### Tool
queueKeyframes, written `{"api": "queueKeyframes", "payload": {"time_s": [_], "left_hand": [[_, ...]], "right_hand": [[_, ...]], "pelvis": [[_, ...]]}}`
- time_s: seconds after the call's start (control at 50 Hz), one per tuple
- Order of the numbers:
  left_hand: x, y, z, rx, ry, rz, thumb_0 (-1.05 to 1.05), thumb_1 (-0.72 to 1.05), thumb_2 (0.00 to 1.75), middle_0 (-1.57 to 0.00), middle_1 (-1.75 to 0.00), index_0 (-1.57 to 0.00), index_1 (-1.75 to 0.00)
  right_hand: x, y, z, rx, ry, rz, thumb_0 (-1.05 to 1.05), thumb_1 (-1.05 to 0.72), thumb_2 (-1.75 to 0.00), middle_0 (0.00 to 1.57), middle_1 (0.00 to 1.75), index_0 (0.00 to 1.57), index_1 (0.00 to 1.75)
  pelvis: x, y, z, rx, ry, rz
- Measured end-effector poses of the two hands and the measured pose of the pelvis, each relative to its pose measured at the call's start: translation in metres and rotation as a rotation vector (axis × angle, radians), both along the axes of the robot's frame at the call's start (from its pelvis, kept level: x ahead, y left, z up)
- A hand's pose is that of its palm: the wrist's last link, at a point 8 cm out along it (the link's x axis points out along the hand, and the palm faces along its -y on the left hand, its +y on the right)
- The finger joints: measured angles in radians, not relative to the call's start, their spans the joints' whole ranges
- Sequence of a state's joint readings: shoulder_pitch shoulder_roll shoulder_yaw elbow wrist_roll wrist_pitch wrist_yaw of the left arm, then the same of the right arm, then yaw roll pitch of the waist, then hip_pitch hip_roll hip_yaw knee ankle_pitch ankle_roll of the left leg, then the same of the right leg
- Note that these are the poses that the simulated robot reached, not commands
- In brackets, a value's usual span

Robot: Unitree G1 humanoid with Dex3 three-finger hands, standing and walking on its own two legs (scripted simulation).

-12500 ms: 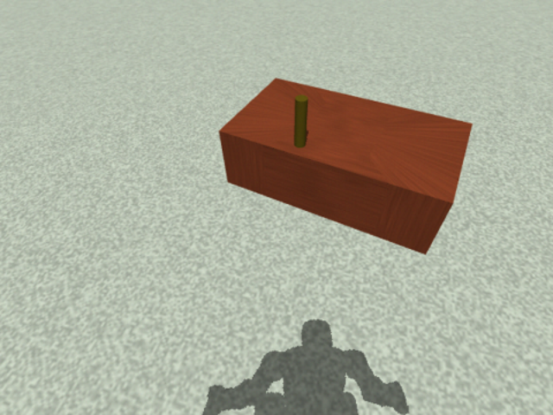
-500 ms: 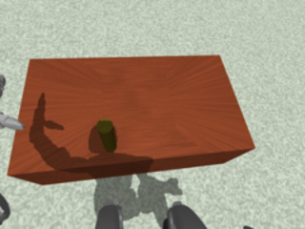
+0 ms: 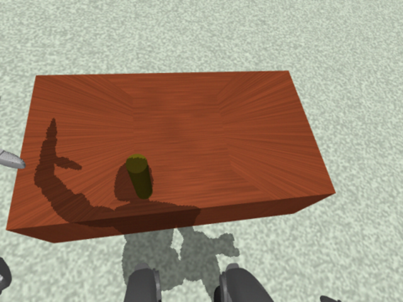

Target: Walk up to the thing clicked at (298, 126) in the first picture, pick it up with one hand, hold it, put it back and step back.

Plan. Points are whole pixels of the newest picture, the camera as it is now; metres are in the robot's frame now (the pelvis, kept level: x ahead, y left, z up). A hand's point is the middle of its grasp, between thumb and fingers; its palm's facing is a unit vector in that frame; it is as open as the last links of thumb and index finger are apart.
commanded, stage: go down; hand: left
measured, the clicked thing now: (141, 179) +0.45 +0.12 -0.24
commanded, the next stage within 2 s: none
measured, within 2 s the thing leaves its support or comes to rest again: neither
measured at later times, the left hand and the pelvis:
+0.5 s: hand (1, 124) +0.45 +0.31 +0.05, palm faces -0.03 -1.00 -0.01, open 17.1 cm; pelvis +0.00 +0.00 -0.01, yaw +0 degrees
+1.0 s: hand (3, 119) +0.45 +0.31 +0.06, palm faces -0.05 -1.00 +0.00, open 17.3 cm; pelvis +0.00 -0.01 -0.01, yaw +0 degrees
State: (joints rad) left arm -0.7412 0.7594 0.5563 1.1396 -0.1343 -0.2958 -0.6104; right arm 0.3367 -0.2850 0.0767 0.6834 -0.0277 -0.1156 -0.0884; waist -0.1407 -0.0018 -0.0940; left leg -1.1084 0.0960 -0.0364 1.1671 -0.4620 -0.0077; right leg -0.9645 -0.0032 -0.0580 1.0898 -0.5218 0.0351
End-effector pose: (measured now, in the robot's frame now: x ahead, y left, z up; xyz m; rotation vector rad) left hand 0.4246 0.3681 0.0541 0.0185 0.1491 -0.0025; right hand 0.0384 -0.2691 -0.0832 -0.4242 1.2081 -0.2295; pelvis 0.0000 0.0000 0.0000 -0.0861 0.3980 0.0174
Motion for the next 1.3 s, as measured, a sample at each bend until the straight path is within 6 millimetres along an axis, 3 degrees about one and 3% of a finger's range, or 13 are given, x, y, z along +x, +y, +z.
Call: {"api": "queueKeyframes", "payload": {"time_s": [0.5, 1.3], "left_hand": [[0.003, -0.002, 0.003, -0.008, -0.047, -0.029, -0.01, -0.41, 0.03, -0.05, 0.00, -0.03, -0.01], [0.014, -0.006, 0.011, -0.019, -0.095, -0.074, -0.01, -0.46, 0.02, -0.05, -0.01, -0.04, -0.02]], "right_hand": [[0.006, -0.003, -0.006, -0.007, -0.010, 0.016, 0.00, -0.88, -0.89, 0.20, 0.30, 0.20, 0.30], [-0.003, -0.007, -0.012, -0.011, -0.001, 0.012, 0.00, -0.88, -0.89, 0.20, 0.30, 0.20, 0.30]], "pelvis": [[-0.001, -0.003, -0.005, -0.001, 0.011, 0.004], [-0.003, -0.007, -0.012, -0.003, 0.028, -0.001]]}}
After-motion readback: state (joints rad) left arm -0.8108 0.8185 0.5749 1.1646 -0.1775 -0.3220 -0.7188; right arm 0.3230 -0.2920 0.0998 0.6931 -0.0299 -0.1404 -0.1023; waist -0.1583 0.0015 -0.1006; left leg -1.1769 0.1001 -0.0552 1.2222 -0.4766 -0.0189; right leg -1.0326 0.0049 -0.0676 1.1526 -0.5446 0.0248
